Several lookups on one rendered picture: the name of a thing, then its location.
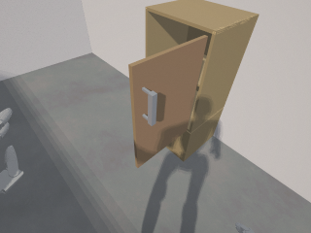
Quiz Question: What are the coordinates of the right robot hand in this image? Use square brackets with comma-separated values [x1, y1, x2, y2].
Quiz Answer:
[235, 222, 255, 233]

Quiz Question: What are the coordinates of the cupboard door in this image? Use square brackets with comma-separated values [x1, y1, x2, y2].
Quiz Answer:
[128, 35, 208, 168]

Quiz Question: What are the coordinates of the left robot hand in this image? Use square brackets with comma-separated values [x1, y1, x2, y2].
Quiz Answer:
[0, 108, 23, 194]

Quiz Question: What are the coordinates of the handle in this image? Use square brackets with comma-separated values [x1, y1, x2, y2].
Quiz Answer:
[142, 87, 157, 126]

